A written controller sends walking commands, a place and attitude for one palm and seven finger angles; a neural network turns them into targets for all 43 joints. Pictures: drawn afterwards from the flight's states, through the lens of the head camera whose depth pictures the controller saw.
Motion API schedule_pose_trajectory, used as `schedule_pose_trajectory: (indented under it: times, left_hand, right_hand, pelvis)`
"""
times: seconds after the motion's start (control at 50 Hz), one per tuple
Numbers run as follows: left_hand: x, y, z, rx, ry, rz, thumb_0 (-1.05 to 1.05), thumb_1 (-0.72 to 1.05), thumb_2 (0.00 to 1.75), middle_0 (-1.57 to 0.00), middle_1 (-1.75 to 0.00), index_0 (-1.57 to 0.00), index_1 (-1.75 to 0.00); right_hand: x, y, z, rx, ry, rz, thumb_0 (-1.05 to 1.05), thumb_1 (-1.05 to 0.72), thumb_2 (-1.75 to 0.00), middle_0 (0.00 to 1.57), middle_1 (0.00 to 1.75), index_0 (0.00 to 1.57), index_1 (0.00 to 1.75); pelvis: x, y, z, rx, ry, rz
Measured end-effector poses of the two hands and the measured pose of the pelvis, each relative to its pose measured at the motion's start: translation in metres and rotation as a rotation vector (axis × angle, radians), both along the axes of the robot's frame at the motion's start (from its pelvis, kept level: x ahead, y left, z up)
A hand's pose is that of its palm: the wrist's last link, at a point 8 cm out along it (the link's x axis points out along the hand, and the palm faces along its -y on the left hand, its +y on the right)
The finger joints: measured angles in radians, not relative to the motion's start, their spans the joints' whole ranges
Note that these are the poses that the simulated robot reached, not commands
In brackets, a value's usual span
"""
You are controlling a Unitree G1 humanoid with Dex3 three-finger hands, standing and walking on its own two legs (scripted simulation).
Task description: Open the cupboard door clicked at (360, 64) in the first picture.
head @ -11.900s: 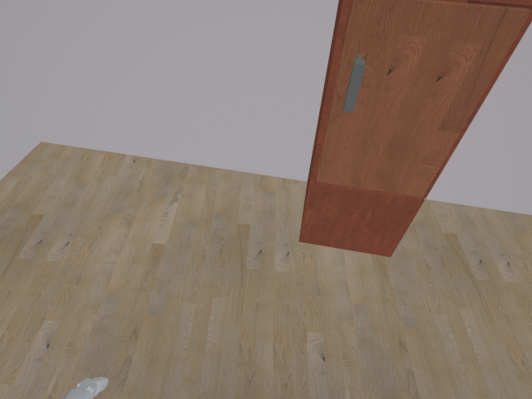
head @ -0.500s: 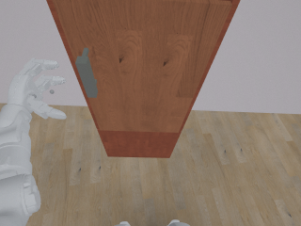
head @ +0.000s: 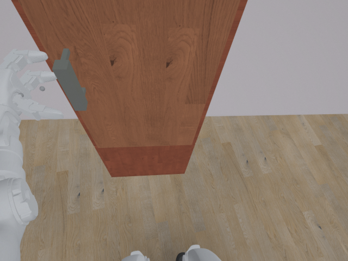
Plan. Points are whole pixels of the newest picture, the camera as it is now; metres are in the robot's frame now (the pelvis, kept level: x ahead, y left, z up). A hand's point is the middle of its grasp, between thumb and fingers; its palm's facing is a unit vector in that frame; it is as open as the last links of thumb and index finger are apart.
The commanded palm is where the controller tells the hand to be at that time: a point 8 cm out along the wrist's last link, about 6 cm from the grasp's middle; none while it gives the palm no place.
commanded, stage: move the hooked fingers beside the handle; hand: left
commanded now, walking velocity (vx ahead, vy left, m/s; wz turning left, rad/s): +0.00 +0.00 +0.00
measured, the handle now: (74, 80) +0.50 +0.20 +0.09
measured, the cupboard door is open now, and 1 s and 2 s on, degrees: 0 0 0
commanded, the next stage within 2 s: slide the fingers in behind the handle in 0.64 s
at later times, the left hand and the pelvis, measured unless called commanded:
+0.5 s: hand (44, 92) +0.47 +0.25 +0.09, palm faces +0.00 -1.00 +0.01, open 14.0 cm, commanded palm +0.44 +0.31 +0.09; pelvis +0.00 -0.01 +0.00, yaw +0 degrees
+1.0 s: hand (47, 93) +0.46 +0.25 +0.09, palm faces +0.01 -1.00 +0.02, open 14.0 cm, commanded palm +0.44 +0.29 +0.09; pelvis +0.01 +0.01 +0.00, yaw +1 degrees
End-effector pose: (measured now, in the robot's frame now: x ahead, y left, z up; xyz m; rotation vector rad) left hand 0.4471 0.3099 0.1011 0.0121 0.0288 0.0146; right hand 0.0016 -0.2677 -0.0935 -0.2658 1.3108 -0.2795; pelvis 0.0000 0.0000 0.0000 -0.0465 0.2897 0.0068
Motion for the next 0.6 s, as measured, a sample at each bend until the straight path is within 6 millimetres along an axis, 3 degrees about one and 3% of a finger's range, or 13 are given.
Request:
schedule_pose_trajectory:
  times: [0.12,0.3,0.46,0.6]
  left_hand:
    - [-0.01,0.007,-0.006,-0.001,0.017,0.013,-0.01,-0.49,0.3,-0.3,-1.2,-0.3,-1.2]
    - [-0.01,0.01,0.001,0.005,-0.014,-0.003,-0.01,-0.5,0.3,-0.3,-1.2,-0.3,-1.2]
    - [-0.002,-0.001,-0.007,-0.021,0.026,-0.026,-0.01,-0.5,0.3,-0.3,-1.2,-0.3,-1.2]
    - [-0.001,0.005,-0.008,0.005,-0.004,0.01,-0.01,-0.49,0.3,-0.3,-1.2,-0.3,-1.2]
  right_hand:
    - [0.002,-0.007,0.002,-0.007,0.002,-0.004,0.01,-0.9,-0.9,0.2,0.29,0.21,0.3]
    - [0.023,-0.015,0.003,-0.029,-0.032,0.03,0.01,-0.9,-0.9,0.2,0.29,0.21,0.3]
    - [0.04,-0.009,0.001,-0.015,-0.069,0.045,0.01,-0.9,-0.9,0.2,0.29,0.21,0.3]
    - [0.039,-0.001,0.0,0.002,-0.07,0.031,0.01,-0.9,-0.9,0.2,0.29,0.21,0.3]
  pelvis:
    - [0.001,-0.006,0.0,0.001,-0.002,-0.001]
    - [0.0,-0.009,-0.001,-0.004,0.004,0.015]
    - [0.003,-0.006,-0.002,-0.002,0.01,0.012]
    - [0.007,-0.003,-0.002,-0.004,0.013,0.002]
